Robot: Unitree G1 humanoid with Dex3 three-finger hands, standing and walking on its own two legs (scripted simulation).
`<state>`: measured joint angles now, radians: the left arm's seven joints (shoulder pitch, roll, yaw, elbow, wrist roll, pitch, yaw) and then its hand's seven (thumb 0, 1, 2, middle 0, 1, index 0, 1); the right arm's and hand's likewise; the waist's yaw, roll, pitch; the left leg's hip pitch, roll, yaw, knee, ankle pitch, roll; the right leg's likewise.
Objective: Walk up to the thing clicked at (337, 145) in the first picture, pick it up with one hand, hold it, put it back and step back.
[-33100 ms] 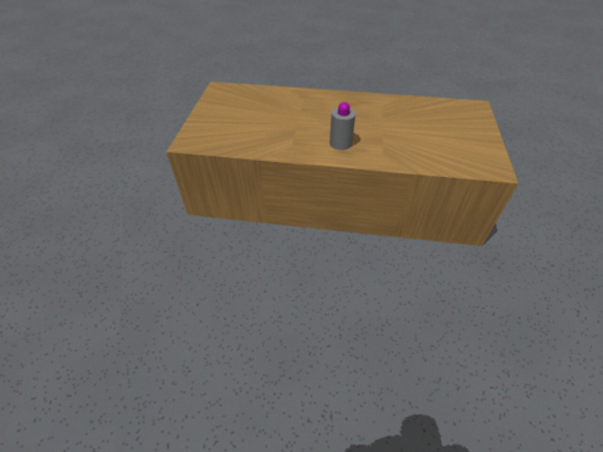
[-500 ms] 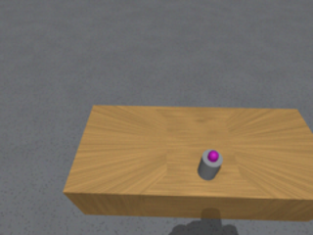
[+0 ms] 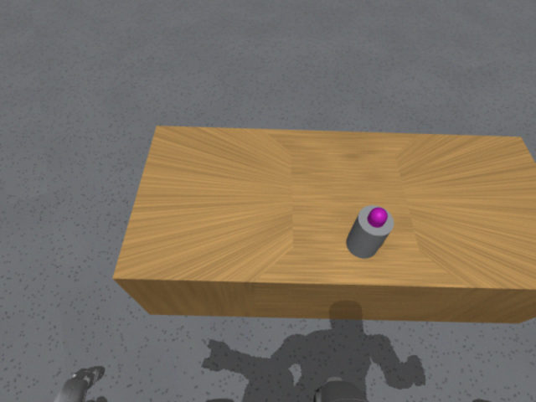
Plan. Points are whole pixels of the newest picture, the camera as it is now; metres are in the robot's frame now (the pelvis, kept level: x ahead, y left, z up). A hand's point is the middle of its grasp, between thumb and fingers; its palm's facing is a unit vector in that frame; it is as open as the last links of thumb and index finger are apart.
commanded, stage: step back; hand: right
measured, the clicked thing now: (370, 229) +0.53 -0.28 -0.30
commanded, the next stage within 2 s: none
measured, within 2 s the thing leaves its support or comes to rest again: neither
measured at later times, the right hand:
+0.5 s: hand out of the picture +0.01 -0.25 -0.14, palm faces +0.08 +0.93 -0.35, open 7.4 cm
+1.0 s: hand out of the picture -0.11 -0.22 -0.11, palm faces +0.03 +0.89 -0.45, open 7.4 cm
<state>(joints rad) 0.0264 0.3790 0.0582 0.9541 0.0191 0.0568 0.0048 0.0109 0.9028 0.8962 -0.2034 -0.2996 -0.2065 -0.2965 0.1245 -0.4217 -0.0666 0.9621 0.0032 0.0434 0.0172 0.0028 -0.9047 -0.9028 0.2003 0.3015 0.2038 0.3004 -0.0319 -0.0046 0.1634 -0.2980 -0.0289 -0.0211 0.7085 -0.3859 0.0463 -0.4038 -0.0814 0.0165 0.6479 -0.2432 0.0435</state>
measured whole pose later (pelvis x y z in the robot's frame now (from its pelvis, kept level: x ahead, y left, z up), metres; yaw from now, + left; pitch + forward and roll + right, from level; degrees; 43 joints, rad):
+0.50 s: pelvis -0.07 +0.02 +0.01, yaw -4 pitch -3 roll +0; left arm 0.14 0.35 0.06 0.87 0.03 0.04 0.00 0.01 0.91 0.90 -0.20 -0.30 -0.21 -0.30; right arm 0.11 -0.36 -0.05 0.89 0.01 0.06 -0.01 0.01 -0.90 -0.90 0.20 0.30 0.21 0.30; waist -0.01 0.02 0.18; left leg -0.38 -0.06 -0.02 0.87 -0.48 0.03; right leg -0.26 0.04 0.06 0.63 -0.33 -0.02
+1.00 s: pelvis -0.20 +0.05 +0.02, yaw -5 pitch -1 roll -1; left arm 0.18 0.40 0.09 0.82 0.02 0.08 0.01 0.01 0.91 0.90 -0.20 -0.30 -0.20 -0.30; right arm 0.15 -0.35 -0.05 0.83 -0.02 0.01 -0.02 0.01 -0.90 -0.90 0.21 0.30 0.21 0.30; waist 0.01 -0.06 0.18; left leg -0.32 0.01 -0.01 0.55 -0.21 0.03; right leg -0.42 0.11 0.19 1.17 -0.47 0.03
